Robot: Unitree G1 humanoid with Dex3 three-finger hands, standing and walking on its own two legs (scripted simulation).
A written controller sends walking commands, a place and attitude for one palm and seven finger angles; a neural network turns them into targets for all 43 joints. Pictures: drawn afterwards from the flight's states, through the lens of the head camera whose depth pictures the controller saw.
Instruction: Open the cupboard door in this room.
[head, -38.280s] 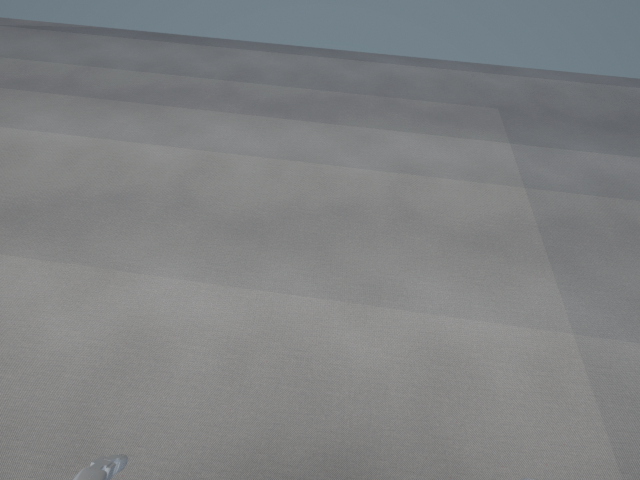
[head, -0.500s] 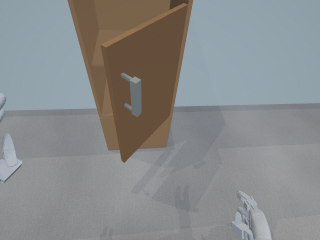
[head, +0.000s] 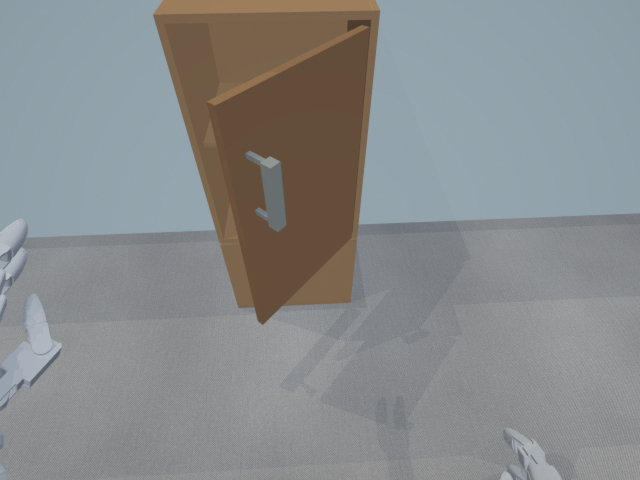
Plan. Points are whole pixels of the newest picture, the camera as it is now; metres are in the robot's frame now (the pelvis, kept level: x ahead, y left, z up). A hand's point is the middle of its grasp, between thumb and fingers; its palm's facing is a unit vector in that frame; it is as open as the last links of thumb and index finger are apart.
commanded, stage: let the arm hang, fingers relaxed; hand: left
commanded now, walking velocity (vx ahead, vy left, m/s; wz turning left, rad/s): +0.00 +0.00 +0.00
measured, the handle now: (265, 191) +0.56 +0.12 +0.04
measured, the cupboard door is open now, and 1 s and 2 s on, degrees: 48 48 48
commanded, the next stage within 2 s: look to check the result in 1.14 s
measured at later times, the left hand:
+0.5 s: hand out of the picture -0.04 +0.22 -0.18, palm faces +0.07 -0.98 -0.20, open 7.1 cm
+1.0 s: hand out of the picture +0.01 +0.22 -0.17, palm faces +0.04 -0.97 -0.22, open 7.4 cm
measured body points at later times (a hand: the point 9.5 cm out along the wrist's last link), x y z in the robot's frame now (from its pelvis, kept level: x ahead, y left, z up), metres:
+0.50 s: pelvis -0.03 +0.03 -0.01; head -0.01 +0.04 +0.44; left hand -0.05 +0.27 -0.17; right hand +0.00 -0.20 -0.16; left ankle -0.03 +0.14 -0.75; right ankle +0.02 -0.07 -0.75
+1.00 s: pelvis -0.03 +0.03 +0.00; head -0.02 +0.02 +0.45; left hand +0.01 +0.27 -0.16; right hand -0.03 -0.19 -0.17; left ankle -0.03 +0.14 -0.75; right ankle +0.02 -0.07 -0.75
